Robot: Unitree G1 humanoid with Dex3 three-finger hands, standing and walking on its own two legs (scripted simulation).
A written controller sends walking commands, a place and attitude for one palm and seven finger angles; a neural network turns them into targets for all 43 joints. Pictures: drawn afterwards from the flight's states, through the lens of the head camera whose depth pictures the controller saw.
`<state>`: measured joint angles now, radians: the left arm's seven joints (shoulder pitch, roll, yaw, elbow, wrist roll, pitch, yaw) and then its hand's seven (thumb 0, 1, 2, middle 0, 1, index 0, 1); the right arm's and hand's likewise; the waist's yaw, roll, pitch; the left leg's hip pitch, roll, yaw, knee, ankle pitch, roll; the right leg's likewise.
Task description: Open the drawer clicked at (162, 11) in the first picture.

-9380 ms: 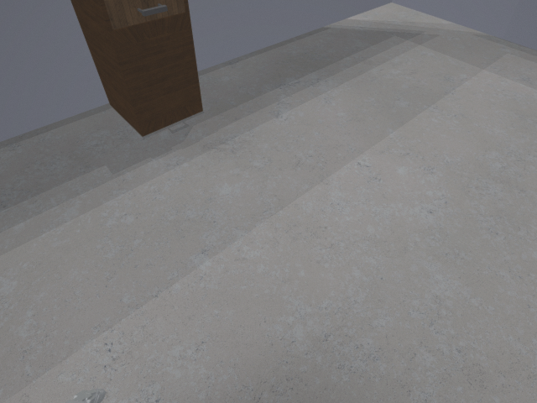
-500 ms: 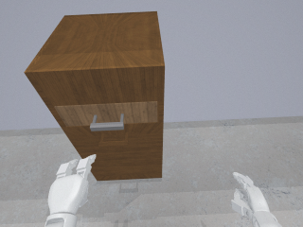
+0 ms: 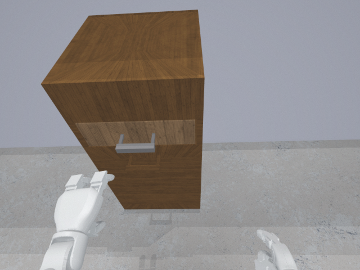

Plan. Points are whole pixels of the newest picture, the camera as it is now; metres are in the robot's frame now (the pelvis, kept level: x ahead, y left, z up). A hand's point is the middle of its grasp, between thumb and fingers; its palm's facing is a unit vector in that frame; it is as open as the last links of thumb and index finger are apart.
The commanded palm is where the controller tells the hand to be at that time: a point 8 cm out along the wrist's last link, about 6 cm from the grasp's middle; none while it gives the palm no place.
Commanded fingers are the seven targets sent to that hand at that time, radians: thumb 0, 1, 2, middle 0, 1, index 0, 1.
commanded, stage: raise the hand with hooked fingers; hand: left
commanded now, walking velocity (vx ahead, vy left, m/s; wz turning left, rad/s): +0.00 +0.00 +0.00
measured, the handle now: (136, 142) +0.50 +0.21 -0.08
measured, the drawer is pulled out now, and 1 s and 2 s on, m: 0.00 0.00 0.00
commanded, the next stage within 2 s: move the hooked fingers above the handle in 1.06 s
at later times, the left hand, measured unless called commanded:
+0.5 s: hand (73, 178) +0.28 +0.27 +0.06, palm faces +0.05 -0.10 -0.99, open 13.6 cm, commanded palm +0.26 +0.27 +0.13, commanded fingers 0.00 -0.50 0.30 -0.30 -1.20 -0.30 -1.20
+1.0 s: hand (70, 165) +0.30 +0.28 +0.08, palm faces +0.01 -0.10 -0.99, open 13.8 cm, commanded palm +0.28 +0.28 +0.15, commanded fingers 0.00 -0.50 0.30 -0.30 -1.20 -0.30 -1.20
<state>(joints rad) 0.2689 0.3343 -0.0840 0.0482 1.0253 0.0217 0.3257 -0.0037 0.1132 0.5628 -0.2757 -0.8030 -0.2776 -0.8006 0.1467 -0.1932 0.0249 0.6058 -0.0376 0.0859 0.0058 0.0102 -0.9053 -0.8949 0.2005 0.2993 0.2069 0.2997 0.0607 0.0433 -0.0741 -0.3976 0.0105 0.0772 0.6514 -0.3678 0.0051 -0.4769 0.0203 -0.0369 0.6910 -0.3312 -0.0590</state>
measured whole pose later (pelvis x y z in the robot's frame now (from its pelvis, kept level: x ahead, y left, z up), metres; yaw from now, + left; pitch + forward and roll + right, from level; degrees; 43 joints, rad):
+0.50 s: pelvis +0.00 +0.03 +0.02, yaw +1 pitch +2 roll +0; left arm 0.00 0.39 -0.11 0.12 0.98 0.09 0.19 -0.01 -0.43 0.33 -0.32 -1.16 -0.32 -1.15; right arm 0.10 -0.22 0.00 0.60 0.01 0.10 -0.01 0.01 -0.91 -0.90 0.20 0.30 0.20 0.30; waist 0.08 0.06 -0.04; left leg -0.24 -0.02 0.07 0.50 -0.30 0.04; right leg -0.30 -0.01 -0.03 0.52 -0.25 -0.02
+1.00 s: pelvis +0.01 +0.04 +0.02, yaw +1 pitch +3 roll +0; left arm -0.05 0.46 -0.07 0.10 0.94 -0.01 0.12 -0.01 -0.49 0.30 -0.32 -1.20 -0.32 -1.20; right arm 0.18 -0.26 -0.02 0.63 0.02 0.11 0.00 0.01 -0.91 -0.90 0.20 0.30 0.20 0.30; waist 0.07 0.07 -0.02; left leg -0.23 -0.03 0.07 0.43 -0.27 0.05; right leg -0.28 -0.01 -0.04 0.45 -0.22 -0.01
